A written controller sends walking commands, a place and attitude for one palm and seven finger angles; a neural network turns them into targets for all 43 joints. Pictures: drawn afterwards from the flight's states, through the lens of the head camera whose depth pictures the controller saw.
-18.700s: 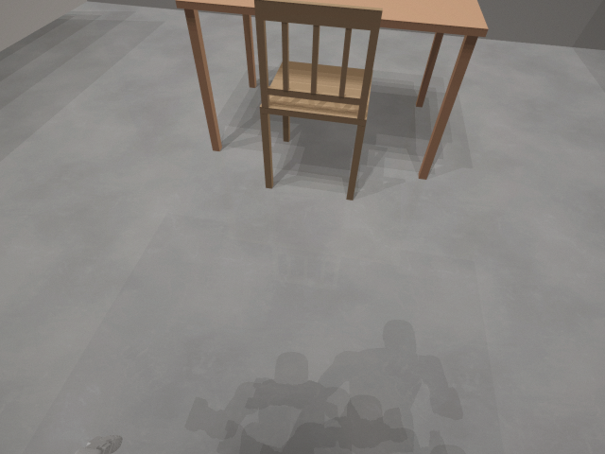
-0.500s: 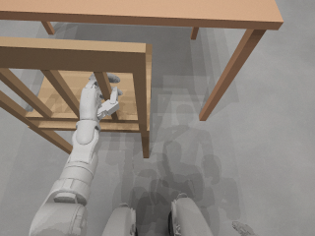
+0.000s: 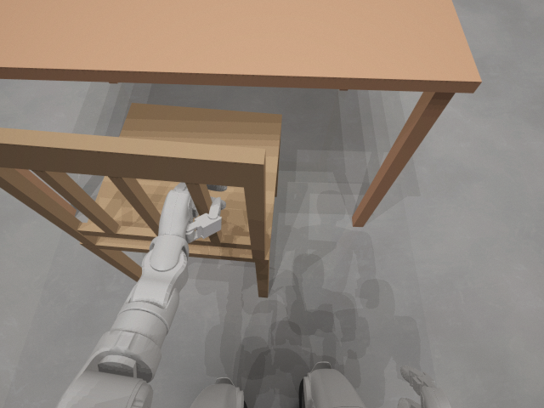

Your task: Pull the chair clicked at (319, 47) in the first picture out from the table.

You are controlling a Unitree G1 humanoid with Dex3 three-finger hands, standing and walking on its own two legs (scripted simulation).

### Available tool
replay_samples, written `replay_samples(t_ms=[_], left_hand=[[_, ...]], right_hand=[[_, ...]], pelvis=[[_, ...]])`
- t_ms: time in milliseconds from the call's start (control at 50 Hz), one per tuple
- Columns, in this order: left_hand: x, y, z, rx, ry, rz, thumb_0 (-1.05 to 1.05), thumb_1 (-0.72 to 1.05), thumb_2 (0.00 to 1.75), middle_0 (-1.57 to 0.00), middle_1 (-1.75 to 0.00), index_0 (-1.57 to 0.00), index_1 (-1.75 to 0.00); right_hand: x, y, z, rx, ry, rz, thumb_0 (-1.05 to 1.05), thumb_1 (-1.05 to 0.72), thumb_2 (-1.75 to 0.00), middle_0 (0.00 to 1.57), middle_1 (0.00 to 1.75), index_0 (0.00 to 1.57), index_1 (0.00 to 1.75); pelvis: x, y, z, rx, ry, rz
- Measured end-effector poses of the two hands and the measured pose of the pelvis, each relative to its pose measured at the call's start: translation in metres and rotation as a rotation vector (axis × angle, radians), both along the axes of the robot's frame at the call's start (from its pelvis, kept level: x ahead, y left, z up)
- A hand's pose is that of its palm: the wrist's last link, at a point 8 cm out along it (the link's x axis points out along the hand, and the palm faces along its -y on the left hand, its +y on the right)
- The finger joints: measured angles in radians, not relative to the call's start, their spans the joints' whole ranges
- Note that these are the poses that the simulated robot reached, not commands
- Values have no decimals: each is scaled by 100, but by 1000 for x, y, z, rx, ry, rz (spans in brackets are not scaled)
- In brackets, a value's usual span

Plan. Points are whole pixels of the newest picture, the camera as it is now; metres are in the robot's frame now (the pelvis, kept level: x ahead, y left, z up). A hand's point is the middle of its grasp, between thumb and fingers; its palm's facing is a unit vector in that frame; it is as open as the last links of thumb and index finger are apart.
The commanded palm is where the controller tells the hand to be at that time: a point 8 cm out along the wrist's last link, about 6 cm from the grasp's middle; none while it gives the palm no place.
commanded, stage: step backward, pulling the chair out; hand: left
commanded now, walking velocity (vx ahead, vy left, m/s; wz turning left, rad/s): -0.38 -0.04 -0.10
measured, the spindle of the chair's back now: (145, 207) +0.44 +0.21 -0.07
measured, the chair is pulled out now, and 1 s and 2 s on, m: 0.03 0.15 0.29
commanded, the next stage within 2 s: none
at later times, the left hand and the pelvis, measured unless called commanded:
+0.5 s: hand (212, 234) +0.37 +0.08 -0.03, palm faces -0.16 -0.98 -0.13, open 5.1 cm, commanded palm +0.35 +0.14 -0.03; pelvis -0.01 +0.01 +0.04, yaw -7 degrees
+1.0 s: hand (217, 293) +0.28 +0.07 -0.03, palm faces -0.14 -0.98 -0.15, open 5.2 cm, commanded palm +0.28 +0.13 -0.03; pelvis -0.07 +0.00 +0.03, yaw -6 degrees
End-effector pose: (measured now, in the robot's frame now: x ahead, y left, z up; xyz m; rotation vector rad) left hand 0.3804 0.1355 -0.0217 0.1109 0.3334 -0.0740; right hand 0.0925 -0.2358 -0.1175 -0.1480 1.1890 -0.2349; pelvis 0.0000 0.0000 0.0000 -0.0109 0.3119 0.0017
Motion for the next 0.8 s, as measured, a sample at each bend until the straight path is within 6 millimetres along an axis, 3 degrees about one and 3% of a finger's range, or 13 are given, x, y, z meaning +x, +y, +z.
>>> replay_samples(t_ms=[100,200,340,500,660,800], left_hand=[[3,0,8,20,119,-31,4,75,80,-32,-119,-47,-145],[0,2,10,32,150,-71,5,75,80,-31,-118,-49,-145],[-8,5,10,43,145,-86,5,74,81,-32,-119,-50,-145],[-23,3,10,55,144,-55,5,72,83,-35,-115,-50,-145],[-45,-4,11,65,138,-28,5,71,82,-37,-114,-50,-145],[-74,-5,11,62,146,-60,5,73,81,-35,-118,-50,-145]], right_hand=[[-10,-3,33,-53,17,-35,1,-90,-90,20,30,20,30],[-30,-11,50,-105,39,-81,1,-90,-90,20,30,20,30],[-60,-11,45,-102,88,-115,1,-90,-90,20,30,20,30],[-85,-1,32,-25,105,-142,1,-90,-90,20,30,20,30],[-93,-20,30,-57,58,-139,1,-90,-90,21,30,21,30],[-89,-37,50,-154,-18,-115,1,-90,-90,20,30,20,30]], pelvis=[[6,7,27,-9,-41,-16],[8,16,38,-26,-78,-45],[5,20,39,-18,-124,-93],[-7,9,40,-10,-143,-118],[-32,1,36,-19,-142,-98],[-52,10,38,12,-172,-100]])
